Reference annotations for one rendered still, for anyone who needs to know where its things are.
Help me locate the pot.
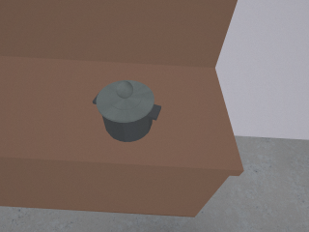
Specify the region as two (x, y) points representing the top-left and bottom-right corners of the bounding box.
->
(93, 95), (161, 142)

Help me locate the lid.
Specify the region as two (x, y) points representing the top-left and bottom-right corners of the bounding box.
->
(96, 80), (155, 123)

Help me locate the table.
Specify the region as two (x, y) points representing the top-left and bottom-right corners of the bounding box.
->
(0, 0), (244, 218)

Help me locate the knob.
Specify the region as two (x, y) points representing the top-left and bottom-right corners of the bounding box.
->
(116, 80), (133, 99)

